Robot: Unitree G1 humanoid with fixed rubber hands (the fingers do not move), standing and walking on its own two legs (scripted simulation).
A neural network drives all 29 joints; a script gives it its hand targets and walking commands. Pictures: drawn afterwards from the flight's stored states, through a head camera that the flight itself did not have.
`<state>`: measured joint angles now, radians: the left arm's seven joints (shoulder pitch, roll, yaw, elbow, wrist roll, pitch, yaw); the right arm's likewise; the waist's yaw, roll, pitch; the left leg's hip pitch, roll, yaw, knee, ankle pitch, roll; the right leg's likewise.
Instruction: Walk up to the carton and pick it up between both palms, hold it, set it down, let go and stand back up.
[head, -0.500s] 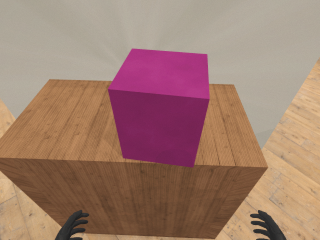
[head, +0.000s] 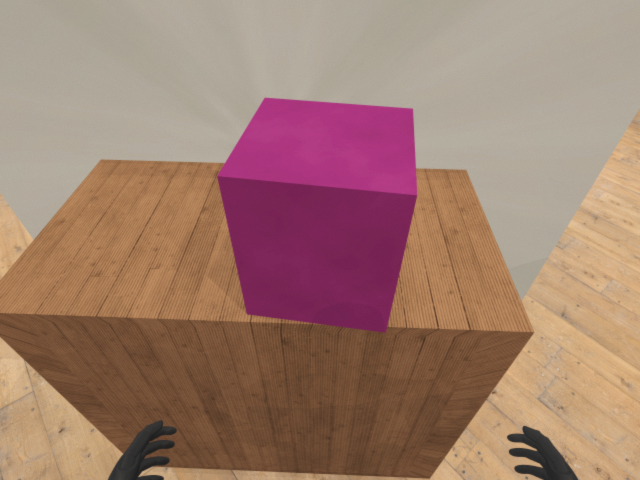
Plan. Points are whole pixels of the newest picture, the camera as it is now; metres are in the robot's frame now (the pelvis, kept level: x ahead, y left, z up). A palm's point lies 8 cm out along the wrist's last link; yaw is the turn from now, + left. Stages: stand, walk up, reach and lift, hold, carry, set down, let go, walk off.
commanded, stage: walk up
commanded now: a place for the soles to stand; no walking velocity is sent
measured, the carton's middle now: (325, 216) +0.46 +0.00 +0.12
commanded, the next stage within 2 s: reach and lift in 0.52 s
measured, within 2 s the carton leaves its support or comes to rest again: neither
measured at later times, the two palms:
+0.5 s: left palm out of the picture +0.15 +0.26 -0.06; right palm out of the picture +0.12 -0.29 -0.07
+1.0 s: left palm (147, 433) +0.20 +0.21 +0.01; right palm (575, 463) +0.16 -0.28 -0.01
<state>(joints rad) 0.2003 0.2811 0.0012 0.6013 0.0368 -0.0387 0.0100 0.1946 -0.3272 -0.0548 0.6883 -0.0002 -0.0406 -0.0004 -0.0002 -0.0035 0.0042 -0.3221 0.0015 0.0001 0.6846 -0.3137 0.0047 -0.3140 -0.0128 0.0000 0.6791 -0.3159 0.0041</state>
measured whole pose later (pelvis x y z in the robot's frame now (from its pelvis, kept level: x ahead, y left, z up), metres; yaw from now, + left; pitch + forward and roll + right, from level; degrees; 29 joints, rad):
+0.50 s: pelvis -0.01 +0.00 +0.00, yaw +0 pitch -3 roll +0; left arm 0.20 0.29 0.00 0.60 0.04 -0.03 0.00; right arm 0.23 -0.34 -0.05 0.69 0.00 -0.04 0.00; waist 0.00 0.00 0.00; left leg -0.33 0.00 0.00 0.68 -0.31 0.01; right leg -0.32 -0.01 0.00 0.68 -0.31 0.00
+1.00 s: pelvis +0.01 -0.03 +0.02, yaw -1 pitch -10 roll +2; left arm 0.17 0.29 0.01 0.34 -0.04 0.30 -0.05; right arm 0.37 -0.25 -0.01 0.27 0.00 0.02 -0.08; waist 0.01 0.00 0.03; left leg -0.02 0.01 0.00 0.41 -0.22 0.00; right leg -0.07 0.00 0.00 0.51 -0.27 -0.02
